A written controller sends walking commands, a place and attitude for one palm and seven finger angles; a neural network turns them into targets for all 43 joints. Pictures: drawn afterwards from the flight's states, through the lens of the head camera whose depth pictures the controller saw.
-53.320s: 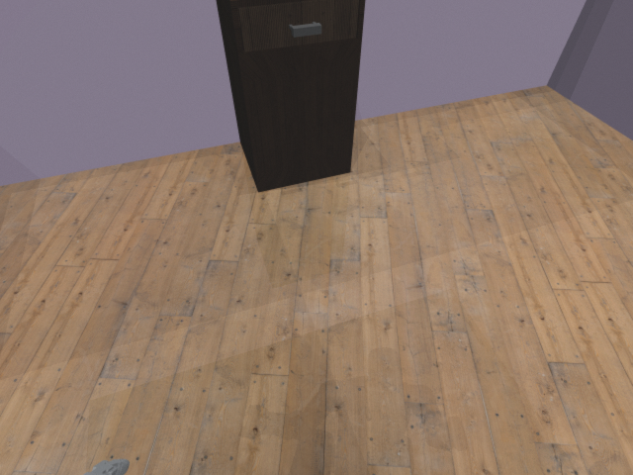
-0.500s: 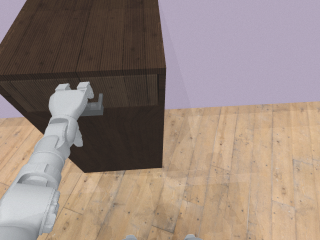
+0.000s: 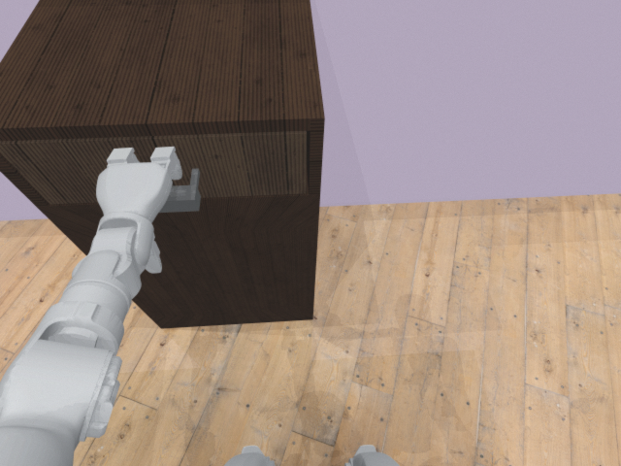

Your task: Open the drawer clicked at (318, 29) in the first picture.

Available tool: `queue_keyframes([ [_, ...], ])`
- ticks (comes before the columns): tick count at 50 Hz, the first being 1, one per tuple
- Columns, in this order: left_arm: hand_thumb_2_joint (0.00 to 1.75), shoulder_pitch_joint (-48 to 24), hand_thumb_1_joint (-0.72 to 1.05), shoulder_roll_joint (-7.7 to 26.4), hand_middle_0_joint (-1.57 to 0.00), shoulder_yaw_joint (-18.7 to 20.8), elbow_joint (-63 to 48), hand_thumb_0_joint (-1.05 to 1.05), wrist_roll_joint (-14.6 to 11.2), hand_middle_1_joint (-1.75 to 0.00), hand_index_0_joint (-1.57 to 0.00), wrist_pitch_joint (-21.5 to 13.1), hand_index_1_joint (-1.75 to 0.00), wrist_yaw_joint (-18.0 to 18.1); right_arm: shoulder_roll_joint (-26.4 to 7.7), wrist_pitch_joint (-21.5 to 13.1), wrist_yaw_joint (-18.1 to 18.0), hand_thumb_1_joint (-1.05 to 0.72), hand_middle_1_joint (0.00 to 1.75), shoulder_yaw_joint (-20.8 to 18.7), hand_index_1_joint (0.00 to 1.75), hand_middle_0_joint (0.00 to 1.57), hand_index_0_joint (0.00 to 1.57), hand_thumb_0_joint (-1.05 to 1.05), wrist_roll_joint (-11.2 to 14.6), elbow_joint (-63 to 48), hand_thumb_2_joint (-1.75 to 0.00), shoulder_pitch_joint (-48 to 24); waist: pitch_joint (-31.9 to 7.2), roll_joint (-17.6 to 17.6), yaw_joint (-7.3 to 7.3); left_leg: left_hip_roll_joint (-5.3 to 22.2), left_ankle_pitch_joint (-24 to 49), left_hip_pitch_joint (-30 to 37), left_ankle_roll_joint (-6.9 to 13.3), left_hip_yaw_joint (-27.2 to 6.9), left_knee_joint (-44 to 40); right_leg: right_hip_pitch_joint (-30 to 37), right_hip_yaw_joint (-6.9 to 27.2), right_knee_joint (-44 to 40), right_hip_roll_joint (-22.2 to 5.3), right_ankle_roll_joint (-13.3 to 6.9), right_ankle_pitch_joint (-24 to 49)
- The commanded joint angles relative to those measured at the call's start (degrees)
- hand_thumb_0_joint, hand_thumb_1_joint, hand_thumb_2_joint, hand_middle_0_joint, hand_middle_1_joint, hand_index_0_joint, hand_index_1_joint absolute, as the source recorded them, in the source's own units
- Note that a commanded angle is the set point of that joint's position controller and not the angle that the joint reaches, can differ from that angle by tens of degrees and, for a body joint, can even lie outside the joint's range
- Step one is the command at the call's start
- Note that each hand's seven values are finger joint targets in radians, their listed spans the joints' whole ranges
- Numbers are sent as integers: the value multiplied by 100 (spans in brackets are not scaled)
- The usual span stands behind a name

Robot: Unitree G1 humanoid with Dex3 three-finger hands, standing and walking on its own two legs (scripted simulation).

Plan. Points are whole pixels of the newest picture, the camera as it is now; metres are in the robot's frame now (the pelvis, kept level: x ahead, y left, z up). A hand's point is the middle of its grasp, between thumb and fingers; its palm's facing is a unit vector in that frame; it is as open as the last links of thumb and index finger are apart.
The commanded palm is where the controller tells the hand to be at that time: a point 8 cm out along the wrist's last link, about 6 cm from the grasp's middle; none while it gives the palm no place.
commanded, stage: lower the fingers behind the handle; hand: left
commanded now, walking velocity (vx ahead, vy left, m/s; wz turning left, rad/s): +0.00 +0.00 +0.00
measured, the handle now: (164, 187) +0.51 +0.22 +0.01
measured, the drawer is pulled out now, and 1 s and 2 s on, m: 0.00 0.00 0.00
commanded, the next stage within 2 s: lift the fingers back up to retry in 0.44 s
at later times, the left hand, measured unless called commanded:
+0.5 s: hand (151, 209) +0.46 +0.23 +0.02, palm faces -0.03 +0.01 -1.00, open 13.9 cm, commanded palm +0.44 +0.23 +0.04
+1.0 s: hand (142, 202) +0.47 +0.23 +0.03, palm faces -0.06 -0.04 -1.00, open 13.6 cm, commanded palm +0.44 +0.23 +0.11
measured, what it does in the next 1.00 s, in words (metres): stands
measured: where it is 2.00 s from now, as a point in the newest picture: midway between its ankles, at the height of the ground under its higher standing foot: outside the picture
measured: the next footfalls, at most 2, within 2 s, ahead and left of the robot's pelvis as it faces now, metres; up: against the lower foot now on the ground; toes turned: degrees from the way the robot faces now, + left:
none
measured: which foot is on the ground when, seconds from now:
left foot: down 0.00-1.00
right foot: down 0.00-1.00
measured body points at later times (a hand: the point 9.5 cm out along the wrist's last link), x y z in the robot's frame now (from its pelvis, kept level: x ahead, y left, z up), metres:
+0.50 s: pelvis -0.02 +0.00 -0.01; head +0.08 +0.00 +0.43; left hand +0.46 +0.22 +0.07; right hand +0.00 -0.27 -0.14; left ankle +0.01 +0.10 -0.69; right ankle +0.00 -0.12 -0.69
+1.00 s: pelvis +0.00 +0.01 +0.01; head +0.10 +0.01 +0.45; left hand +0.46 +0.23 +0.08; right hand +0.03 -0.26 -0.12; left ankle +0.01 +0.10 -0.69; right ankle +0.00 -0.12 -0.69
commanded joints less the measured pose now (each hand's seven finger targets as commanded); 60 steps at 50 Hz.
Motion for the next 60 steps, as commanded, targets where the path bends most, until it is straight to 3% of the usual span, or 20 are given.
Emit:
queue_keyframes([
  [1,30,-1343,-50,1186,-30,264,-159,0,-31,-120,-30,118,-120,-114,-923,-69,-89,-90,30,-323,30,20,20,0,13,-332,-90,663,-1523,-353,-128,-213,1236,1017,120,3,-285,642,-20,-546,168,-135,1266],
  [3,30,-1591,-50,1130,-30,153,-231,0,-45,-120,-30,142,-120,-133,-929,-83,-104,-90,30,-313,30,20,20,0,24,-361,-90,684,-1511,-412,-219,-209,1090,923,128,0,-245,557,-10,-556,157,-112,1142],
  [5,30,-1588,-50,1321,-30,289,-223,0,-57,-120,-30,167,-120,-145,-941,-73,-113,-90,30,-301,30,20,20,0,24,-373,-90,725,-1706,-402,-155,-214,1118,919,131,-14,-242,666,-9,-499,160,-111,1167],
  [11,30,-1805,-50,1159,-30,104,-133,0,-111,-120,-30,237,-120,-221,-942,-83,-139,-90,30,-278,30,20,20,0,52,-379,-90,741,-1491,-395,-270,-194,845,889,131,-70,-256,385,-50,-528,169,-106,811],
  [14,30,-1871,-50,1354,-30,229,-177,0,-162,-120,-30,217,-120,-274,-959,-100,-157,-90,30,-264,30,20,20,0,53,-398,-90,774,-1663,-465,-235,-206,811,831,149,-68,-239,536,-23,-525,160,-105,808],
  [20,30,-1856,-50,1267,-30,150,-148,0,-143,-120,-30,151,-120,-318,-943,-146,-166,-90,30,-252,30,20,20,0,55,-407,-90,828,-1636,-349,-237,-199,739,821,146,-78,-219,362,-38,-481,172,-108,687],
  [22,30,-1931,-50,1151,-30,29,-70,0,-133,-120,-30,170,-120,-319,-939,-164,-163,-90,30,-246,30,20,20,0,62,-393,-90,826,-1407,-348,-312,-192,581,742,145,-76,-220,190,-50,-520,173,-99,537],
  [28,30,-2089,-50,1445,-30,205,-174,0,-147,-120,-30,182,-120,-322,-966,-186,-177,-90,30,-235,30,20,20,0,72,-395,-90,878,-1625,-427,-273,-197,512,668,161,-74,-226,358,-13,-518,163,-82,488],
  [30,30,-2247,-50,1586,-30,329,-475,0,-165,-120,-30,149,-120,-302,-947,-187,-177,-90,30,-262,30,20,20,0,65,-415,-90,902,-2006,-179,-211,-195,772,968,166,-75,-263,559,3,-523,177,-92,706],
  [33,30,-2126,-50,1611,-30,416,-667,0,-203,-120,-30,125,-120,-291,-923,-171,-174,-90,30,-272,30,20,20,0,58,-418,-90,862,-2031,-112,-124,-186,966,1186,148,-71,-364,748,-20,-608,197,-101,868],
  [37,30,-2298,-50,1574,-30,396,-923,0,-196,-120,-30,45,-120,-203,-906,-170,-185,-90,30,-289,30,20,20,0,72,-395,-90,795,-1902,-40,-155,-173,999,1434,141,-105,-539,795,-39,-761,211,-101,835],
  [40,30,-2585,-50,1884,-30,588,-1192,0,-170,-120,-30,-26,-120,-120,-919,-183,-207,-90,30,-294,30,20,20,0,60,-359,-90,776,-2056,56,-143,-174,1142,1617,144,-130,-622,973,-16,-824,211,-102,952],
  [42,30,-2623,-50,1745,-30,510,-1296,0,-168,-120,-30,-35,-120,-94,-906,-208,-191,-90,30,-311,30,20,20,0,60,-340,-90,759,-2014,166,-157,-164,1283,1805,130,-135,-676,965,-50,-872,225,-119,1038],
  [43,30,-2650,-50,1892,-30,630,-1347,0,-142,-120,-30,-43,-120,-78,-923,-211,-194,-90,30,-326,30,20,20,0,55,-309,-90,759,-2078,166,-139,-147,1399,1918,121,-151,-690,989,-60,-866,227,-124,1102],
  [47,30,-2626,-50,1606,-30,495,-1742,0,-230,-120,-30,-116,-120,-106,-887,-237,-159,-90,30,-374,30,20,20,0,41,-316,-90,734,-2294,375,-120,-148,1969,2423,89,-157,-740,1175,-104,-918,259,-144,1534],
  [50,30,-2618,-50,1879,-30,764,-2146,0,-290,-120,-30,-217,-120,-115,-901,-225,-147,-90,30,-396,30,20,20,0,33,-292,-90,716,-2543,439,-34,-139,2584,2741,70,-187,-751,1426,-117,-901,261,-150,1980],
  [51,30,-2513,-50,1767,-30,714,-2267,0,-298,-120,-30,-232,-120,-119,-890,-224,-135,-90,30,-419,30,20,20,0,27,-301,-90,688,-2595,512,-27,-134,2853,2908,57,-185,-747,1452,-139,-903,273,-153,2140],
  [54,30,-2262,-50,1869,-30,849,-2441,0,-332,-120,-30,-209,-120,-128,-891,-183,-108,-90,30,-417,30,20,20,0,23,-306,-90,582,-2515,452,54,-122,3333,2970,32,-198,-787,1681,-154,-934,257,-158,2438],
  [55,30,-2175,-50,1639,-30,662,-2452,0,-331,-120,-30,-159,-120,-139,-866,-178,-82,-90,30,-428,30,20,20,0,45,-319,-90,536,-2380,496,21,-120,3462,3041,34,-183,-797,1611,-157,-972,266,-141,2497],
  [60,30,-1452,-50,1345,-30,506,-2319,0,-418,-120,-30,112,-120,-382,-853,-98,-2,-90,30,-433,30,20,20,0,88,-370,-90,395,-2087,204,117,-96,3784,3098,20,-165,-938,1859,-188,-1089,239,-134,2698],
])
